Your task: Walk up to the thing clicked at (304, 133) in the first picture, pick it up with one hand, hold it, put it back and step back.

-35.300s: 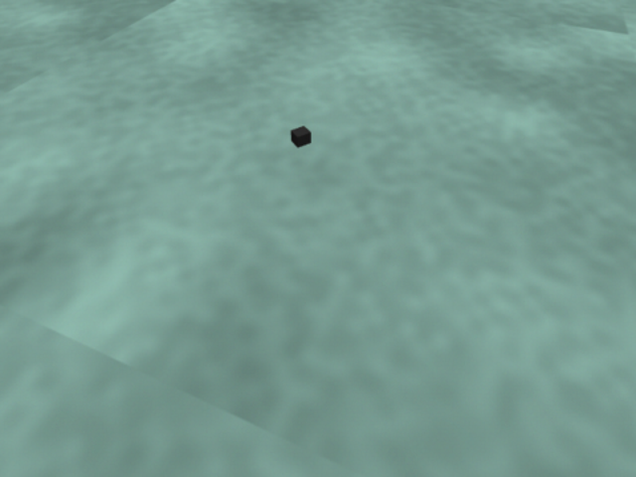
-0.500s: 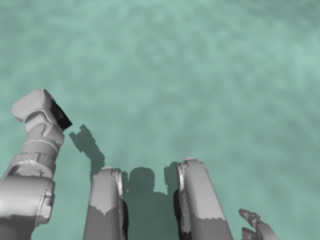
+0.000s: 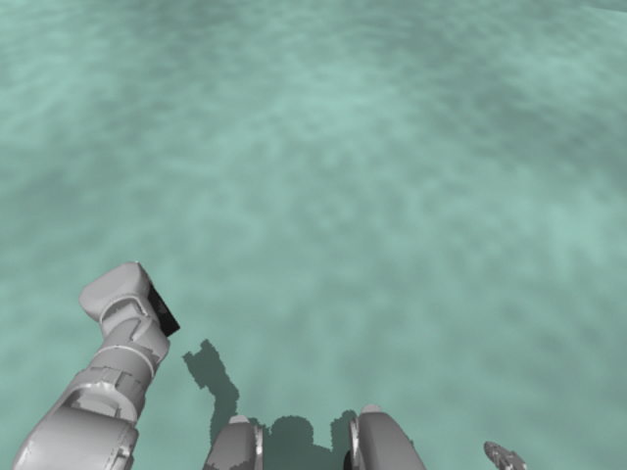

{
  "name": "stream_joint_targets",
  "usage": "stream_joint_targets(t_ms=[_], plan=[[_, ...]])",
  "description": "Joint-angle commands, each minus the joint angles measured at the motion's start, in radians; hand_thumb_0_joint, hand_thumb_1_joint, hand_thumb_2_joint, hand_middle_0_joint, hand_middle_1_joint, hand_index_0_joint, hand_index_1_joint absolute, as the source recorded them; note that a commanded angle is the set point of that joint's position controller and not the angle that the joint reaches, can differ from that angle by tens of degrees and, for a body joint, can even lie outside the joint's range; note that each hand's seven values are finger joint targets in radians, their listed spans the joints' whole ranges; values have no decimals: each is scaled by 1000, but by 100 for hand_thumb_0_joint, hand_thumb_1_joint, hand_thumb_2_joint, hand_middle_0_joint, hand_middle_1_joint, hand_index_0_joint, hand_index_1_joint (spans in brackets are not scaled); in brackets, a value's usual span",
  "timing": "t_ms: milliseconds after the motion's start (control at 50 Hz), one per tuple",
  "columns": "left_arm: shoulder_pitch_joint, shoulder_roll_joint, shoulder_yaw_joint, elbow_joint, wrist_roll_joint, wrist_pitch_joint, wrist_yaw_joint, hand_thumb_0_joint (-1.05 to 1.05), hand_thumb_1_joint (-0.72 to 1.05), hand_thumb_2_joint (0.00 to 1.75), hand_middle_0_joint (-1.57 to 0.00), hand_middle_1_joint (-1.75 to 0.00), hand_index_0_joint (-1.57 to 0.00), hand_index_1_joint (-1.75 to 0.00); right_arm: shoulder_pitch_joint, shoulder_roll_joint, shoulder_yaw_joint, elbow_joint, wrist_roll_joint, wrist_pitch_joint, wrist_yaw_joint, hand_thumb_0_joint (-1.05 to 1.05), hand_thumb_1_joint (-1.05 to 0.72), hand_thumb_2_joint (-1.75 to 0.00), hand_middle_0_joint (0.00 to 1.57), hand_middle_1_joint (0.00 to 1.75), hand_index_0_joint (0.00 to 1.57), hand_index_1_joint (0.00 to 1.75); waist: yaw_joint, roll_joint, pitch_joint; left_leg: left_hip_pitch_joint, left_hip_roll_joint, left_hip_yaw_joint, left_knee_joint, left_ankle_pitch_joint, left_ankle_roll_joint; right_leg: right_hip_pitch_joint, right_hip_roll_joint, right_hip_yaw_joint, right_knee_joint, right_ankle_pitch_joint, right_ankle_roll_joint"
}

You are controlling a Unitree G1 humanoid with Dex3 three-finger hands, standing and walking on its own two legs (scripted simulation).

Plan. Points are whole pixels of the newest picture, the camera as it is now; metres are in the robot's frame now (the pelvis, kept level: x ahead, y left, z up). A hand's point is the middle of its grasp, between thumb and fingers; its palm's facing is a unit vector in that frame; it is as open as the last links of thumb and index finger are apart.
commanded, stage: lift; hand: left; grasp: from above
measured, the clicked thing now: (139, 319) +0.36 +0.25 -0.12
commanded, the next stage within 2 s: hold in 0.34 s
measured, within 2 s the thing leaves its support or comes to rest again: neither
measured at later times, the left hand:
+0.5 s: hand (116, 285) +0.36 +0.24 +0.00, palm faces -0.35 -0.29 -0.89, open 10.2 cm
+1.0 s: hand (110, 271) +0.36 +0.23 +0.03, palm faces -0.33 -0.28 -0.90, open 10.2 cm
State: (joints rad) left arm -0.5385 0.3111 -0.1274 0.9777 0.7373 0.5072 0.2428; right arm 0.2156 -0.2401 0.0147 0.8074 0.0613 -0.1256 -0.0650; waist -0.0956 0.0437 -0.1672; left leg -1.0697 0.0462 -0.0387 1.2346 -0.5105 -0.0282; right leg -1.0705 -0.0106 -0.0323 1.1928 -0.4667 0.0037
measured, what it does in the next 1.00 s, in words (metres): rises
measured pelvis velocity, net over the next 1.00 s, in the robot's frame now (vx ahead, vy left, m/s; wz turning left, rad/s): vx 0.05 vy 0.00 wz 0.01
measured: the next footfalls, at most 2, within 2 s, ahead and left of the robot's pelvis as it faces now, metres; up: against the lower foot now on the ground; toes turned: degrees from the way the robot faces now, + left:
none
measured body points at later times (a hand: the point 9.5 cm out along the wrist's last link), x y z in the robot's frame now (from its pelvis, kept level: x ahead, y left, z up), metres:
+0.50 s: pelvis +0.04 +0.00 +0.07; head +0.09 +0.00 +0.52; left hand +0.38 +0.25 +0.05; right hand +0.12 -0.25 -0.06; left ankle +0.04 +0.13 -0.63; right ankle +0.06 -0.13 -0.63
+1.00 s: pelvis +0.05 +0.00 +0.09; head +0.08 -0.02 +0.54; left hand +0.38 +0.24 +0.08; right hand +0.17 -0.25 -0.04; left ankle +0.04 +0.13 -0.63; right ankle +0.06 -0.13 -0.63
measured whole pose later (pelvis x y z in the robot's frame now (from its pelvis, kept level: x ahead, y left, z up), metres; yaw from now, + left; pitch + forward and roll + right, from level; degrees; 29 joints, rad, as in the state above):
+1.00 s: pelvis +0.05 +0.00 +0.09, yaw +0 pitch +7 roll +0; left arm -0.45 0.22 -0.20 0.90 0.75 0.56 0.22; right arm 0.23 -0.26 0.01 0.80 0.06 -0.11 0.02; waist -0.02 0.04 -0.07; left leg -0.42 0.02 0.00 0.64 -0.34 -0.02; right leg -0.45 -0.03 -0.01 0.65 -0.32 0.01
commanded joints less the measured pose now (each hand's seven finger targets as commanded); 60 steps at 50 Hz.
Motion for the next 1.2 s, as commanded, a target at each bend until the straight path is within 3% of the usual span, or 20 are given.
stream_joint_targets(t_ms=[0, 80, 140, 180, 220, 420, 560, 620, 660, 740, 760, 820, 840, 880, 1020, 1180], plan=[[-319, 187, 21, -152, 37, -3, 57, 0, 45, 67, -79, -80, -83, -75, 62, -136, -46, -58, -3, -32, -21, 0, -88, -89, 20, 30, 20, 30, -2, 38, -341, 330, -50, 30, -268, 201, 36, 347, 44, 12, -274, 180, -21], [-293, 179, 21, -132, 31, -7, 64, 0, 44, 66, -79, -76, -83, -72, 65, -135, -47, -52, -7, -35, -24, 0, -88, -89, 20, 30, 20, 30, 8, 22, -295, 385, -49, 26, -342, 220, 33, 409, 39, 9, -333, 195, -20], [-290, 166, 13, -145, 23, -6, 61, 0, 41, 66, -76, -76, -80, -72, 72, -134, -51, -51, -4, -32, -23, 0, -88, -89, 20, 30, 20, 30, 13, 16, -313, 452, -51, 33, -370, 299, 35, 485, 38, 16, -372, 278, -16], [-275, 142, -2, -130, 22, -9, 51, 0, 41, 62, -76, -73, -80, -69, 82, -134, -50, -46, -5, -32, -21, 0, -88, -89, 20, 30, 20, 30, 5, -5, -276, 461, -53, 31, -395, 324, 37, 503, 37, 15, -394, 307, -14], [-257, 147, 6, -125, 19, -16, 46, 0, 39, 62, -75, -73, -79, -69, 83, -137, -56, -54, -6, -31, -17, 0, -87, -89, 20, 30, 20, 30, 18, 0, -283, 511, -53, 33, -428, 352, 33, 531, 38, 10, -416, 320, -17], [-279, 136, 0, -184, 25, -20, 57, 0, 40, 63, -76, -72, -80, -68, 59, -134, -57, -63, -2, -25, 1, 0, -87, -89, 20, 30, 20, 30, 33, 2, -246, 624, -58, 48, -540, 391, 29, 632, 37, 8, -513, 355, -14], [-256, 100, -25, -166, 41, -9, 39, 0, 35, 60, -73, -71, -76, -67, 57, -141, -61, -72, -6, -25, 25, 0, -88, -89, 20, 30, 20, 30, 40, -20, -239, 687, -59, 49, -569, 505, 25, 689, 36, 5, -534, 445, -14], [-248, 93, -33, -163, 42, -4, 31, 0, 33, 60, -72, -70, -75, -67, 41, -142, -59, -83, -4, -19, 34, 0, -88, -89, 20, 30, 20, 30, 43, -45, -198, 683, -66, 58, -592, 471, 29, 709, 32, 8, -565, 435, -8], [-257, 116, -20, -197, 47, -1, 30, 0, 30, 60, -69, -72, -72, -69, 38, -146, -62, -88, -5, -20, 40, 0, -88, -89, 20, 30, 20, 30, 52, -29, -240, 710, -66, 59, -596, 495, 27, 736, 30, 13, -567, 456, -9], [-237, 93, -35, -189, 51, 18, 26, 0, 32, 61, -71, -72, -74, -69, 13, -141, -55, -101, -4, -17, 52, 0, -88, -89, 20, 30, 20, 30, 59, -36, -179, 712, -67, 61, -629, 462, 26, 738, 30, 10, -592, 420, -8], [-264, 94, -35, -204, 50, 19, 23, 0, 31, 59, -70, -73, -73, -69, 16, -142, -55, -100, -6, -18, 55, 0, -88, -89, 20, 30, 20, 30, 52, -31, -190, 716, -66, 58, -632, 462, 27, 739, 31, 12, -593, 419, -10], [-259, 114, -27, -239, 50, 31, 25, 0, 30, 62, -69, -74, -72, -70, 1, -148, -55, -110, -7, -21, 62, 0, -88, -89, 20, 30, 20, 30, 67, -23, -202, 740, -66, 61, -648, 460, 26, 768, 29, 12, -606, 416, -9], [-256, 85, -45, -232, 48, 38, 21, 0, 29, 61, -69, -74, -71, -71, -3, -139, -49, -110, -6, -20, 64, 0, -89, -89, 20, 30, 20, 30, 61, -40, -186, 736, -69, 60, -649, 468, 28, 771, 28, 12, -614, 428, -6], [-258, 103, -34, -235, 55, 45, 20, 0, 28, 63, -69, -74, -71, -71, -2, -144, -53, -106, -5, -20, 66, 0, -89, -89, 20, 30, 20, 30, 71, -33, -204, 746, -68, 61, -649, 493, 28, 785, 28, 16, -615, 456, -6], [-256, 83, -50, -230, 46, 68, -1, 0, 27, 66, -68, -75, -70, -73, -5, -149, -50, -109, -5, -25, 82, 0, -89, -89, 20, 30, 20, 30, 67, -47, -185, 777, -63, 63, -667, 534, 30, 807, 30, 14, -627, 494, -6], [-258, 81, -55, -276, 54, 87, -9, 0, 30, 69, -71, -76, -72, -74, -31, -146, -44, -125, -6, -28, 94, 0, -89, -89, 20, 30, 20, 30, 78, -49, -166, 793, -64, 64, -699, 481, 33, 826, 27, 16, -662, 447, -4]])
